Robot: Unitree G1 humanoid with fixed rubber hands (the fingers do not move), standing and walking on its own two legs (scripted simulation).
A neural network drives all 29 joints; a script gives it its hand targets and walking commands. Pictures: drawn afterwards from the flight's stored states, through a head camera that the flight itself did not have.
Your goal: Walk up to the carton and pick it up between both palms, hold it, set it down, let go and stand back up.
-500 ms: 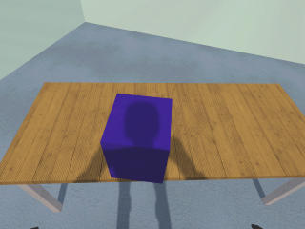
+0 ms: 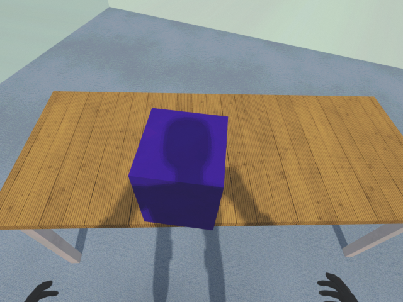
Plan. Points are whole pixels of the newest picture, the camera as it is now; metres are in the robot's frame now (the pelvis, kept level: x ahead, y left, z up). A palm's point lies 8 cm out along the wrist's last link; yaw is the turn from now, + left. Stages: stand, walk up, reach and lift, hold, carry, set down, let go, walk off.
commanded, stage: reach and lift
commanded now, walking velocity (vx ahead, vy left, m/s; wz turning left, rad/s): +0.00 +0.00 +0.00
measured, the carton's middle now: (183, 172) +0.44 +0.04 -0.09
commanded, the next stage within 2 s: none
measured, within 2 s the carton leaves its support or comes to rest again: neither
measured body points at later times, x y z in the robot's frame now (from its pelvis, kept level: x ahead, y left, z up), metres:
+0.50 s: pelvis -0.01 +0.00 +0.00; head +0.02 +0.03 +0.45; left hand +0.18 +0.30 -0.08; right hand +0.15 -0.28 -0.08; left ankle +0.04 +0.13 -0.74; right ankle -0.02 -0.13 -0.74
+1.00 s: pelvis +0.01 +0.01 +0.01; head +0.01 +0.03 +0.46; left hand +0.19 +0.27 -0.07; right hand +0.17 -0.22 -0.06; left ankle +0.04 +0.13 -0.74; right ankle -0.02 -0.13 -0.74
